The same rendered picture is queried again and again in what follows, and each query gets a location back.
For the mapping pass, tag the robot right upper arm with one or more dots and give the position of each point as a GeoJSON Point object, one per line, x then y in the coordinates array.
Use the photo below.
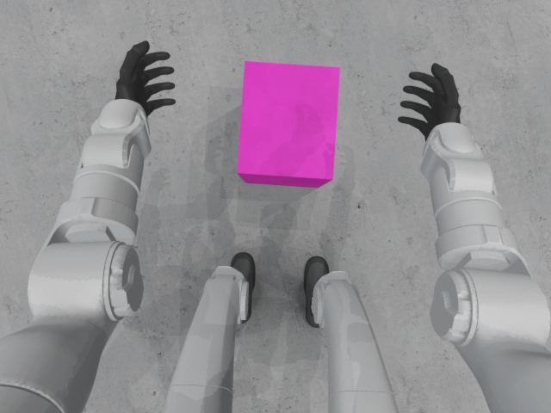
{"type": "Point", "coordinates": [498, 322]}

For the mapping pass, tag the robot right shin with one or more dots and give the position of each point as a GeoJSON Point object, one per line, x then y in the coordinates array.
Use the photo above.
{"type": "Point", "coordinates": [335, 275]}

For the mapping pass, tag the robot right forearm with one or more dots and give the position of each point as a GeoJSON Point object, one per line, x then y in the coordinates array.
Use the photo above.
{"type": "Point", "coordinates": [467, 210]}

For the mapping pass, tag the robot left forearm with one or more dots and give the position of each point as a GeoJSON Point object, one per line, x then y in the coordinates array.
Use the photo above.
{"type": "Point", "coordinates": [107, 182]}

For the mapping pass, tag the robot left hand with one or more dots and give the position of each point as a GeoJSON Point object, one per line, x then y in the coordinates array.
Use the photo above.
{"type": "Point", "coordinates": [133, 79]}

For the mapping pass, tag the carton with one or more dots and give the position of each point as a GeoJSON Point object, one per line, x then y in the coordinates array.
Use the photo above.
{"type": "Point", "coordinates": [288, 124]}

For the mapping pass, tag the robot left upper arm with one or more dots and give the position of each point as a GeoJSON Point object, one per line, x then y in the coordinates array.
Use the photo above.
{"type": "Point", "coordinates": [79, 292]}

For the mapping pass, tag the robot left foot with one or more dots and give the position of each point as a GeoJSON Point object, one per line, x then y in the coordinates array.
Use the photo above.
{"type": "Point", "coordinates": [244, 263]}

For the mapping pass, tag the robot right hand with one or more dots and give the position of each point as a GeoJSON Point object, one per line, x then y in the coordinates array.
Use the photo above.
{"type": "Point", "coordinates": [443, 101]}

